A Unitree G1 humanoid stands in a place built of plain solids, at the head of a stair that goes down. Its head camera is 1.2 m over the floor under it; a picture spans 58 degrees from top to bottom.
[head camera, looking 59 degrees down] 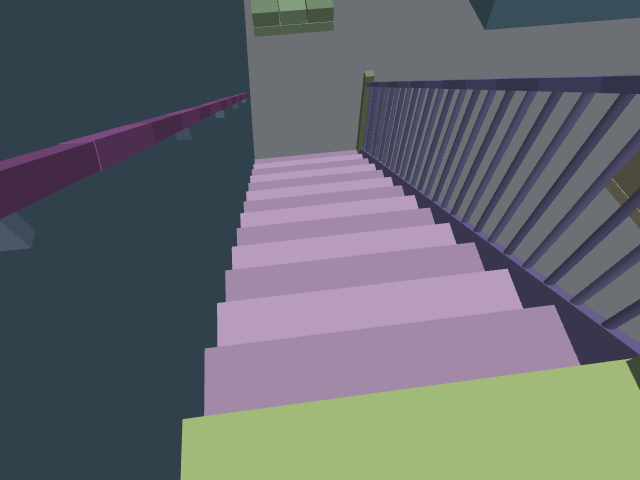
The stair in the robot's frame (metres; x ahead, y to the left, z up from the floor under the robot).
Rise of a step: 0.20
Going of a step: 0.25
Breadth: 1.20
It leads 7 degrees to the left of straight ahead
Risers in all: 14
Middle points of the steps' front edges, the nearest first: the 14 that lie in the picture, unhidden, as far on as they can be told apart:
0.26 -0.24 0.00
0.50 -0.22 -0.20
0.75 -0.18 -0.40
0.99 -0.15 -0.60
1.24 -0.12 -0.80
1.48 -0.09 -1.00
1.73 -0.06 -1.20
1.97 -0.03 -1.40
2.22 0.00 -1.60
2.46 0.04 -1.80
2.71 0.07 -2.00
2.95 0.10 -2.20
3.20 0.13 -2.40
3.44 0.16 -2.60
